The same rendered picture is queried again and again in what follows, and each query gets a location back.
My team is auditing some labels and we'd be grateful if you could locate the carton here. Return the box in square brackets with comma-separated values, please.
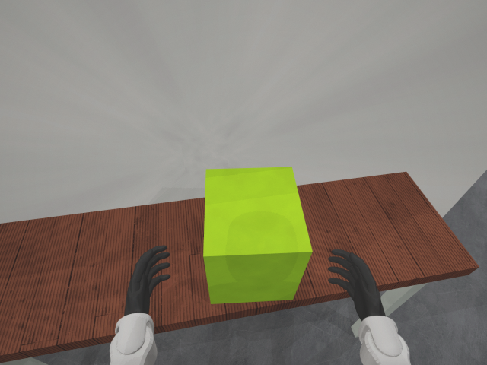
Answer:
[203, 167, 313, 304]

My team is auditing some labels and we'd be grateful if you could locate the right robot hand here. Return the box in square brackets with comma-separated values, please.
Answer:
[328, 249, 386, 321]

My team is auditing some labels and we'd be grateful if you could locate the left robot hand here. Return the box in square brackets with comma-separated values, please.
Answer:
[124, 246, 170, 316]

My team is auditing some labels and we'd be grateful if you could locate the robot right forearm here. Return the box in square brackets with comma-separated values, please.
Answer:
[358, 316, 411, 365]

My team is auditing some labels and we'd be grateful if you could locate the robot left forearm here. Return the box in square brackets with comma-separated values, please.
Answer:
[110, 313, 158, 365]

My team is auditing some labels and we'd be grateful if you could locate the table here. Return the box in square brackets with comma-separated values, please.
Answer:
[0, 172, 479, 365]

